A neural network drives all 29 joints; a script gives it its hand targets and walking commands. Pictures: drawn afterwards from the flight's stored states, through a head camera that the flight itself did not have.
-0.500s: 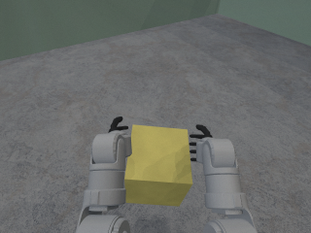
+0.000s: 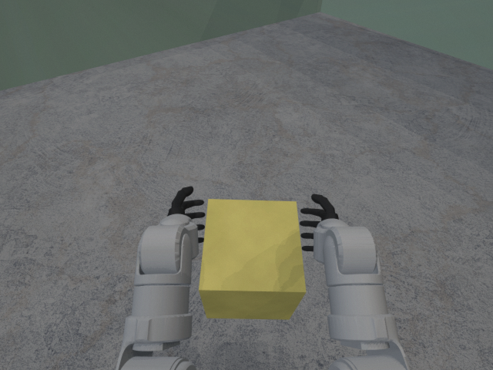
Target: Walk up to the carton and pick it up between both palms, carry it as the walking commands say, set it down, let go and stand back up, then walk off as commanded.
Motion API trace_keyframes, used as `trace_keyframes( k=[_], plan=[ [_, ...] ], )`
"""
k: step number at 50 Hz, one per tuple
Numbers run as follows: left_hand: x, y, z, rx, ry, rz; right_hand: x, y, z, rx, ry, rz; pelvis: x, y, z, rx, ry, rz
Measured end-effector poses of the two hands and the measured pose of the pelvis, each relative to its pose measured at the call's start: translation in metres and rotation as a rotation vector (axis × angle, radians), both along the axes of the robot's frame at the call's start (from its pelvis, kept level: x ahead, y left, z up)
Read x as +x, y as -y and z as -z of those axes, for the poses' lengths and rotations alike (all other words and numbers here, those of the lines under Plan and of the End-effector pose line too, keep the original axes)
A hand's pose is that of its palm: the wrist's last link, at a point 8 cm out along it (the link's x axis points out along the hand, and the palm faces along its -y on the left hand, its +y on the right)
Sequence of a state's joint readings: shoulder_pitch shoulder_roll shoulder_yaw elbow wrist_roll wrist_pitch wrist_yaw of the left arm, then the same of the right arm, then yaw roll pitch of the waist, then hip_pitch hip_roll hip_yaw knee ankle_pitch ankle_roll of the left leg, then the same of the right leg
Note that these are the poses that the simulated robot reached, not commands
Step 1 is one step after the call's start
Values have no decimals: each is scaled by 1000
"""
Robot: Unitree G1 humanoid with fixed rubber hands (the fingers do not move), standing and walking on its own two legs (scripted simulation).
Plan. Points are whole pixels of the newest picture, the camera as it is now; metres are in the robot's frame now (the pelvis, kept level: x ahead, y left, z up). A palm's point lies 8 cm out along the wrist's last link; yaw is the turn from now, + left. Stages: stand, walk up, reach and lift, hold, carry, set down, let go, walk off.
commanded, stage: carry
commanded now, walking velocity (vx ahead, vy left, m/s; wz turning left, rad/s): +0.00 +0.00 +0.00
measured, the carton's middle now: (250, 261) +0.31 +0.00 -0.02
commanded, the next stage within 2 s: none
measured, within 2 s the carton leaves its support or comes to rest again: neither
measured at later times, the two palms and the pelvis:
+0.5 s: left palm (180, 227) +0.32 +0.12 +0.08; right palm (326, 233) +0.31 -0.12 +0.07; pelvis +0.01 +0.00 +0.00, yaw +0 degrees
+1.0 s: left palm (181, 223) +0.34 +0.12 +0.07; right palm (324, 230) +0.32 -0.12 +0.06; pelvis +0.03 +0.00 +0.00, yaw -1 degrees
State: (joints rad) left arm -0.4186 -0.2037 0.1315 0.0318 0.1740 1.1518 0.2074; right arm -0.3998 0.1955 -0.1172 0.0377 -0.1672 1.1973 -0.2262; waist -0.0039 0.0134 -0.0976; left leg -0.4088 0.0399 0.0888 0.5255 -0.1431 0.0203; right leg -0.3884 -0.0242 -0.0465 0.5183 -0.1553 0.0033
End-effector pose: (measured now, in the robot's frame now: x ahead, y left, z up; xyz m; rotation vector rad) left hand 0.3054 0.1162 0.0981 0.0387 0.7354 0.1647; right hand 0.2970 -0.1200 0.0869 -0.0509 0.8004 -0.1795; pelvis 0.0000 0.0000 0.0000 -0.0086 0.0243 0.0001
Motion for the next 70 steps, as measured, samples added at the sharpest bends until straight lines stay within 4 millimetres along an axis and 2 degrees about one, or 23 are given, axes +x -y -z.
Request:
trace_keyframes(
  k=[11,41,70],
  plan=[
    [-1,-2,4,1,-2,11,-1,0,5,-6,-3,-17,2,0,-1,0,-5,-2],
    [28,-2,23,-6,33,40,23,3,22,5,33,-23,24,-2,0,2,-5,9],
    [34,-5,27,-1,45,51,29,3,26,10,51,-26,32,-5,-1,5,-3,19]
  ],
)
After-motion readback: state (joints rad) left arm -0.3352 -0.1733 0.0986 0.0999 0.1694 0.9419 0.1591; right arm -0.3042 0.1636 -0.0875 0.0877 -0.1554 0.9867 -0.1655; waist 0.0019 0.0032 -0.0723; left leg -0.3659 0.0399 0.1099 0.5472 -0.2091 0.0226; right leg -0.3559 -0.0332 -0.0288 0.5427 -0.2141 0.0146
